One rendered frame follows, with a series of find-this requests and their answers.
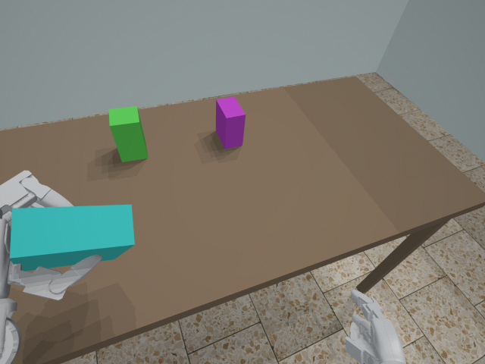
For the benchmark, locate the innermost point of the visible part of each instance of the table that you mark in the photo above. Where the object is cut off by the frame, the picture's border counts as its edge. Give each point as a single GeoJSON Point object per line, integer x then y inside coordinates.
{"type": "Point", "coordinates": [326, 170]}

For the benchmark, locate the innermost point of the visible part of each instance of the robot right hand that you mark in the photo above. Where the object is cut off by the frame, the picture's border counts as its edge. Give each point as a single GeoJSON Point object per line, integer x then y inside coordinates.
{"type": "Point", "coordinates": [380, 342]}

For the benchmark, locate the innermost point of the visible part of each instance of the robot left hand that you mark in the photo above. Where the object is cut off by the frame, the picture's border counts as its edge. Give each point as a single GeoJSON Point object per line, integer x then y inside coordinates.
{"type": "Point", "coordinates": [24, 191]}

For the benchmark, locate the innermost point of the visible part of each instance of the sponge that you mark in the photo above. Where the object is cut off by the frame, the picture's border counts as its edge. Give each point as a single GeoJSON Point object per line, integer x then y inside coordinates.
{"type": "Point", "coordinates": [59, 236]}

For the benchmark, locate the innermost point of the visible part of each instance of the robot left forearm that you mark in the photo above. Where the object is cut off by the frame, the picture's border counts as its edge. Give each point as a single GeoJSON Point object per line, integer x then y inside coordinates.
{"type": "Point", "coordinates": [10, 335]}

